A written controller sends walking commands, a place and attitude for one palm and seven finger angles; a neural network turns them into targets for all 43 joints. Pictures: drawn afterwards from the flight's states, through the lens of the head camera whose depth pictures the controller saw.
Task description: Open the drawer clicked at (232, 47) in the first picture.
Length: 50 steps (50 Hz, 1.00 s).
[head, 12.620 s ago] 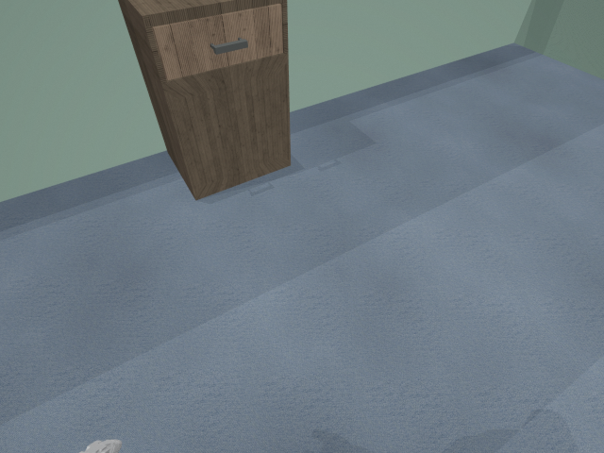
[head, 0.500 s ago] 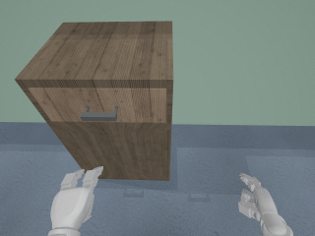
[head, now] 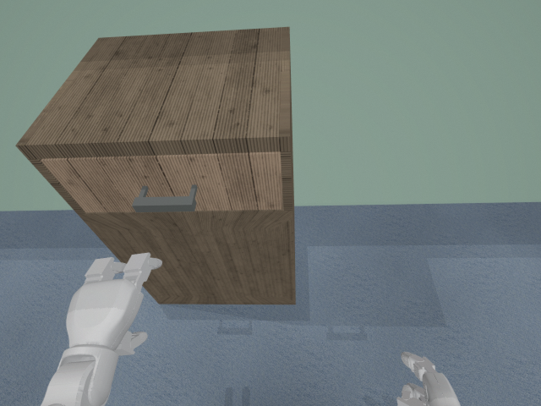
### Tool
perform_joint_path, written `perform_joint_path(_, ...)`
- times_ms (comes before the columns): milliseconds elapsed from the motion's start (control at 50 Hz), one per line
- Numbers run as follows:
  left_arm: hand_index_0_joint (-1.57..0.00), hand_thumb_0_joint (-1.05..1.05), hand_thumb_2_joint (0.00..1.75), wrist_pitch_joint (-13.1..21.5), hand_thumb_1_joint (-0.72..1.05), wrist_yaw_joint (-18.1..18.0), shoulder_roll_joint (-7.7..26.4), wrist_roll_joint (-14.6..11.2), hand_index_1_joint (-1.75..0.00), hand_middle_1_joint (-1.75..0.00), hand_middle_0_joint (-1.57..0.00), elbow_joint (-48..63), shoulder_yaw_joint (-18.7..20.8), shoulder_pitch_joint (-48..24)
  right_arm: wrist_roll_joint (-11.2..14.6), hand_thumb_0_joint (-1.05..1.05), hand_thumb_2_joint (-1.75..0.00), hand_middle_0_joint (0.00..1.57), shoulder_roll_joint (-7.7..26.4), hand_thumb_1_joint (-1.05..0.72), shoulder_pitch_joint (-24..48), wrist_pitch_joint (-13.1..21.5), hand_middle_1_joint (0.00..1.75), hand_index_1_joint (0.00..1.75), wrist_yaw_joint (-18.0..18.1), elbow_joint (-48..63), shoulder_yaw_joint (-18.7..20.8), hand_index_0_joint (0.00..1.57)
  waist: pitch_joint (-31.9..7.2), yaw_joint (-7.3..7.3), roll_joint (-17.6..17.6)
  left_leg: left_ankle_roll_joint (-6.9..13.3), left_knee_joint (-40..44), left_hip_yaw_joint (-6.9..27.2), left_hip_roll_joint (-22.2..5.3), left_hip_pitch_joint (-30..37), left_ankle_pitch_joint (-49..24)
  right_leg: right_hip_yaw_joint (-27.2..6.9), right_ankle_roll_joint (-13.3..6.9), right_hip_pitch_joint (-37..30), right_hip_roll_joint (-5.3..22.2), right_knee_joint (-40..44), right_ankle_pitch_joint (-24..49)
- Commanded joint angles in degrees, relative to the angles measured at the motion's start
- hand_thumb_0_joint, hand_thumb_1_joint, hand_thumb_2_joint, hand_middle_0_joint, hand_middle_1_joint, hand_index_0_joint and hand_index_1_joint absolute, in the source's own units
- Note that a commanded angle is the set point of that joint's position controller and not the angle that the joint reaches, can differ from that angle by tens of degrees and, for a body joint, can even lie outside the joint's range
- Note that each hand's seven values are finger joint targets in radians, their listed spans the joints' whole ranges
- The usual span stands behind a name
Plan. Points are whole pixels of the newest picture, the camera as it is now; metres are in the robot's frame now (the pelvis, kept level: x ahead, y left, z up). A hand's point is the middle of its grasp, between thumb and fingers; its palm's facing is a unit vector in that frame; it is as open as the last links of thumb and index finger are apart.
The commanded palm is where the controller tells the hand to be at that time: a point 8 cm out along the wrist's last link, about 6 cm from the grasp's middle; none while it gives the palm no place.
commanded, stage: raise the hand with hooked fingers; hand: left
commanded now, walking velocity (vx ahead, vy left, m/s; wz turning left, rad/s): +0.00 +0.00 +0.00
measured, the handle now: (166, 196) +0.51 +0.29 -0.06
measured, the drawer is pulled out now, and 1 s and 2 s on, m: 0.00 0.00 0.00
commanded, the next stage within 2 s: move the hooked fingers above the handle in 1.02 s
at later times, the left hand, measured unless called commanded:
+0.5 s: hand (99, 256) +0.29 +0.28 +0.08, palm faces +0.07 -0.07 -1.00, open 13.7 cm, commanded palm +0.27 +0.28 +0.14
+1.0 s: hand (96, 246) +0.30 +0.28 +0.09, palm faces +0.06 -0.07 -1.00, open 13.8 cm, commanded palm +0.27 +0.29 +0.15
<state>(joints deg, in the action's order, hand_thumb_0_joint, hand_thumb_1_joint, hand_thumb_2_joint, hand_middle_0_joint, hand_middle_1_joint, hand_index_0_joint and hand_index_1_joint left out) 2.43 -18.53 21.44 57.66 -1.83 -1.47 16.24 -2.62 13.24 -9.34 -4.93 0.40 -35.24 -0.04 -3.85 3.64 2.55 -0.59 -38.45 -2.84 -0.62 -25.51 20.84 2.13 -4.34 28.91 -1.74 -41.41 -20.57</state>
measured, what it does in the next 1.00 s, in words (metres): stands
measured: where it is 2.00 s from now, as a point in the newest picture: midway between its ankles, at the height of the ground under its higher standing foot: outside the picture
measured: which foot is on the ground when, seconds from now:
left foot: down 0.00-1.00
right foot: down 0.00-1.00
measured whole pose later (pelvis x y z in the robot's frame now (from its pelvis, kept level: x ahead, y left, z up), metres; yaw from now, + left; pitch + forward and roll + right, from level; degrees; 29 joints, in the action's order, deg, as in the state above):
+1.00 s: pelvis +0.00 +0.04 +0.02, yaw +1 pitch +3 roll +0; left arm -1.2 -8.6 25.3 55.3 -5.6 -4.5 -3.9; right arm 0.8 15.2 -9.8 -6.7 0.7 -37.1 1.2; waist -0.7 4.8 4.0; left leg 2.4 -27.2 -2.6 2.0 -14.6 15.4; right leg 1.6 -1.0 16.9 0.3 -28.6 -14.5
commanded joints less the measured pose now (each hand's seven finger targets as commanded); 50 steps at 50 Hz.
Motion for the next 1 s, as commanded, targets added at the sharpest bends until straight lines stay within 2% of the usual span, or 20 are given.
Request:
perform_joint_path(0, -0.27, 0.00, 0.45, 0.2, -0.15, -6.2, 10.0, 0.0, -0.98, -0.98, -0.27, 10.8, 8.6, -6.4, 0.0, 0.00, -0.90, 0.20, 5.4, -0.90, 8.6, 3.7, 0.30, 0.30, 0.5, 9.6, 3.6, 0.20, -14.3, 1.08, -5.9, 2.7, 1.9, 2.1, 4.3, -2.4, -13.4, -9.6, 2.8, -16.8, 3.3, 5.9, 26.1)
perform_joint_path(60, -0.28, 0.00, 0.42, -2.2, -0.22, -7.1, 10.1, 0.2, -1.02, -1.02, -0.28, 11.5, 7.5, -11.4, 0.7, 0.00, -0.90, 0.20, 6.0, -0.90, 9.3, 3.5, 0.30, 0.30, 0.4, 9.4, 4.2, 0.20, -14.8, 0.51, -3.6, 2.9, 2.8, 1.8, 4.2, 0.4, -14.4, -8.0, 2.2, -15.1, 2.5, 6.3, 22.8)
perform_joint_path(100, -0.28, 0.00, 0.40, -4.1, -0.27, -6.3, 9.3, 0.0, -1.05, -1.05, -0.28, 11.5, 5.3, -13.3, 1.2, 0.00, -0.90, 0.20, 6.3, -0.90, 9.4, 3.3, 0.30, 0.30, 0.6, 9.3, 4.3, 0.20, -14.9, 0.46, -2.7, 3.0, 3.6, 1.5, 3.9, 3.0, -15.2, -6.5, 2.3, -14.8, 2.4, 6.9, 21.7)
perform_joint_path(120, -0.29, 0.00, 0.39, -5.0, -0.29, -5.6, 9.4, 0.0, -1.07, -1.07, -0.29, 11.2, 4.6, -14.6, 1.5, 0.00, -0.90, 0.20, 6.3, -0.90, 9.7, 3.2, 0.30, 0.30, 0.8, 9.1, 4.3, 0.20, -14.4, 0.28, -1.9, 3.0, 4.2, 1.5, 3.8, 4.2, -15.7, -6.1, 2.2, -14.3, 2.1, 7.2, 20.7)
perform_joint_path(160, -0.29, 0.00, 0.37, -6.3, -0.34, -3.8, 9.4, -0.4, -1.10, -1.10, -0.29, 11.7, 3.7, -16.9, 1.7, 0.00, -0.90, 0.20, 6.5, -0.90, 10.1, 3.0, 0.30, 0.30, 1.0, 9.3, 4.1, 0.20, -13.6, 0.32, -2.5, 3.0, 5.4, 2.0, 3.4, 6.1, -17.2, -4.8, 2.0, -14.3, 1.8, 7.8, 20.0)
perform_joint_path(240, -0.29, 0.00, 0.33, -8.3, -0.43, -0.1, 9.9, -0.3, -1.15, -1.15, -0.29, 10.7, 2.5, -19.4, 2.1, 0.00, -0.90, 0.20, 6.3, -0.90, 10.2, 2.3, 0.30, 0.30, 1.2, 9.1, 3.3, 0.20, -11.1, 0.97, -1.7, 2.7, 8.0, 2.0, 2.7, 9.3, -19.3, -3.4, 1.9, -15.0, 1.4, 9.4, 19.2)
perform_joint_path(320, -0.30, 0.00, 0.30, -9.9, -0.50, 3.3, 10.8, -0.1, -1.20, -1.20, -0.30, 8.5, 2.2, -24.9, 2.5, 0.00, -0.90, 0.20, 6.1, -0.90, 10.1, 1.3, 0.30, 0.30, 1.3, 9.2, 2.3, 0.20, -8.5, 0.99, -2.9, 2.4, 10.4, 2.3, 2.4, 10.4, -19.0, -2.5, 1.8, -16.0, 1.1, 11.1, 17.5)
perform_joint_path(440, -0.30, 0.00, 0.30, -9.4, -0.50, 7.5, 12.2, -0.3, -1.20, -1.20, -0.30, 7.3, 1.6, -34.2, 2.6, 0.00, -0.90, 0.20, 5.9, -0.90, 10.0, 0.7, 0.30, 0.30, 1.6, 8.9, 1.4, 0.20, -8.4, 0.51, -1.4, 2.2, 12.3, 2.6, 2.3, 13.0, -19.7, -2.0, 1.6, -17.5, 1.0, 13.2, 17.2)
perform_joint_path(480, -0.30, 0.00, 0.30, -8.5, -0.50, 8.4, 12.8, -0.3, -1.20, -1.20, -0.30, 7.9, 1.4, -37.1, 2.6, 0.00, -0.90, 0.20, 5.9, -0.90, 9.6, 0.7, 0.30, 0.30, 1.5, 8.7, 1.3, 0.20, -9.6, 0.37, 1.2, 1.9, 12.6, 3.0, 2.1, 14.7, -20.7, -1.7, 1.4, -17.7, 1.0, 13.6, 16.8)
perform_joint_path(500, -0.30, 0.00, 0.30, -8.1, -0.50, 8.8, 13.1, -0.6, -1.20, -1.20, -0.30, 7.4, 1.7, -37.7, 2.5, 0.00, -0.90, 0.20, 5.9, -0.90, 9.0, 0.7, 0.30, 0.30, 1.5, 8.5, 1.3, 0.20, -9.8, 0.43, 0.0, 1.9, 12.7, 3.4, 2.1, 15.0, -22.2, -1.5, 1.4, -18.3, 0.8, 13.6, 17.9)
perform_joint_path(520, -0.30, 0.00, 0.30, -7.7, -0.50, 9.2, 13.6, -0.7, -1.20, -1.20, -0.30, 7.6, 2.1, -38.1, 2.5, 0.00, -0.90, 0.20, 6.1, -0.90, 9.0, 0.7, 0.30, 0.30, 1.5, 8.4, 1.4, 0.20, -10.8, 0.44, 0.2, 1.9, 12.6, 3.3, 2.0, 15.5, -23.4, -1.6, 1.4, -18.8, 0.8, 13.7, 18.9)
perform_joint_path(600, -0.30, 0.00, 0.30, -6.7, -0.50, 10.8, 15.1, -1.8, -1.20, -1.20, -0.30, 5.8, 2.7, -41.4, 2.8, 0.00, -0.90, 0.20, 6.4, -0.90, 8.3, 0.6, 0.30, 0.30, 1.4, 7.8, 1.4, 0.20, -10.0, 0.29, -0.2, 1.6, 13.8, 3.9, 1.9, 15.6, -23.7, -1.1, 1.3, -19.2, 0.8, 14.6, 18.4)
perform_joint_path(620, -0.30, 0.00, 0.30, -6.7, -0.50, 11.2, 14.2, -2.1, -1.20, -1.20, -0.30, 4.1, 2.4, -39.4, 2.9, 0.00, -0.90, 0.20, 6.4, -0.90, 8.0, 0.6, 0.30, 0.30, 1.4, 7.9, 1.5, 0.20, -9.6, 0.57, -1.6, 1.7, 13.7, 3.8, 2.0, 15.2, -24.5, -1.0, 1.4, -19.4, 0.7, 14.7, 19.1)
perform_joint_path(680, -0.30, 0.00, 0.30, -6.0, -0.50, 12.5, 13.5, -3.1, -1.20, -1.20, -0.30, 4.2, 2.5, -35.5, 3.0, 0.00, -0.90, 0.20, 6.9, -0.90, 7.3, 0.4, 0.30, 0.30, 0.8, 8.2, 1.8, 0.20, -10.1, 1.12, -2.7, 1.5, 14.1, 3.8, 1.7, 14.8, -26.3, -1.0, 1.5, -20.6, 0.8, 14.8, 20.3)
perform_joint_path(760, -0.30, 0.00, 0.30, -4.1, -0.50, 11.9, 14.6, -3.0, -1.20, -1.20, -0.30, 7.3, 3.9, -35.2, 2.8, 0.00, -0.90, 0.20, 7.3, -0.90, 7.5, 0.6, 0.30, 0.30, 0.4, 8.7, 2.2, 0.20, -10.9, 1.31, -0.8, 1.5, 14.0, 4.0, 1.6, 14.8, -26.9, -1.2, 1.4, -20.2, 0.7, 14.8, 20.1)
perform_joint_path(860, -0.30, 0.00, 0.30, -2.5, -0.50, 8.4, 16.7, -2.5, -1.20, -1.20, -0.30, 9.5, 6.3, -36.8, 2.9, 0.00, -0.90, 0.20, 7.4, -0.90, 7.0, 1.1, 0.30, 0.30, 0.5, 8.1, 2.7, 0.20, -12.3, 1.67, 0.3, 1.2, 14.2, 4.2, 1.8, 15.0, -25.1, -1.6, 1.2, -20.0, 0.7, 14.7, 18.4)
perform_joint_path(880, -0.30, 0.00, 0.30, -2.7, -0.50, 7.6, 16.4, -2.2, -1.20, -1.20, -0.30, 9.3, 5.7, -37.3, 3.0, 0.00, -0.90, 0.20, 7.2, -0.90, 7.2, 1.2, 0.30, 0.30, 0.5, 7.9, 2.6, 0.20, -12.4, 1.55, 1.2, 1.3, 14.2, 4.0, 2.0, 15.0, -24.1, -1.7, 1.2, -19.6, 0.9, 14.7, 17.7)
perform_joint_path(900, -0.30, 0.00, 0.30, -2.9, -0.50, 7.1, 15.9, -2.3, -1.20, -1.20, -0.30, 8.5, 5.7, -36.8, 3.1, 0.00, -0.90, 0.20, 7.1, -0.90, 6.9, 1.2, 0.30, 0.30, 0.6, 7.6, 2.8, 0.20, -12.2, 1.48, 0.1, 1.5, 14.2, 3.8, 2.0, 15.0, -23.8, -1.6, 1.3, -19.5, 0.8, 14.8, 17.8)
perform_joint_path(980, -0.30, 0.00, 0.30, -4.8, -0.50, 6.6, 14.8, -2.3, -1.20, -1.20, -0.30, 6.8, 4.1, -37.1, 3.4, 0.00, -0.90, 0.20, 7.2, -0.90, 7.4, 1.3, 0.30, 0.30, 0.9, 7.2, 2.8, 0.20, -11.6, 1.00, -0.9, 1.7, 14.5, 3.2, 2.2, 14.3, -21.9, -1.8, 1.5, -19.5, 0.9, 15.2, 17.0)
